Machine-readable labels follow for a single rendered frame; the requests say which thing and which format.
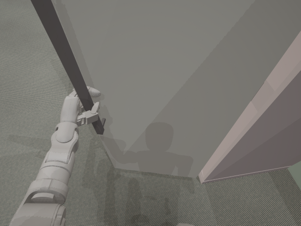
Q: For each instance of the robot left forearm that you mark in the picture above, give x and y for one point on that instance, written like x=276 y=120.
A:
x=50 y=185

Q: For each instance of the robot left hand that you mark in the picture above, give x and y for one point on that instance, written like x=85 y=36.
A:
x=72 y=107

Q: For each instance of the fridge door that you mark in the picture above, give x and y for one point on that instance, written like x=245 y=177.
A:
x=174 y=75

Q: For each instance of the handle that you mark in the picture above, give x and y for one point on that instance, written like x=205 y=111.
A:
x=52 y=25

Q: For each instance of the left robot upper arm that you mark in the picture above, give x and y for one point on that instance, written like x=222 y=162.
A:
x=41 y=214

